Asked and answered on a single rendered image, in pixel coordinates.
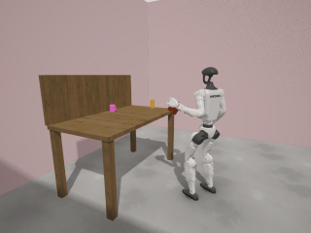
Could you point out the robot left shin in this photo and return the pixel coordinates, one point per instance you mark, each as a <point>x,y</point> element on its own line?
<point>190,175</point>

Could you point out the left robot upper arm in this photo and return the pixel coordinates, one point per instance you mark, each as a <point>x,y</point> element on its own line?
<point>199,100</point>

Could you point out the robot left forearm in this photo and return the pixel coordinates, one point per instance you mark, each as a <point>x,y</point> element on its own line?
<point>188,111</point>

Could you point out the right robot upper arm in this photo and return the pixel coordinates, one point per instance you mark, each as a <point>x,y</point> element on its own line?
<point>222,109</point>

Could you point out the left robot hand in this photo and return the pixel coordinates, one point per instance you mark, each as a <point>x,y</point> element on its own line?
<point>172,103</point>

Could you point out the right robot foot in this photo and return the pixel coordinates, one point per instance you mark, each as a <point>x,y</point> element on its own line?
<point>211,189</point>

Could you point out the robot right forearm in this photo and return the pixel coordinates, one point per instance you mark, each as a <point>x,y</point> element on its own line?
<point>218,117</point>

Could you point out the sponge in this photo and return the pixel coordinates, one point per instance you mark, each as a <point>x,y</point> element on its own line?
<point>173,110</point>

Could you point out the table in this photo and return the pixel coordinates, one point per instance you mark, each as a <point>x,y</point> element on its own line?
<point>80,105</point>

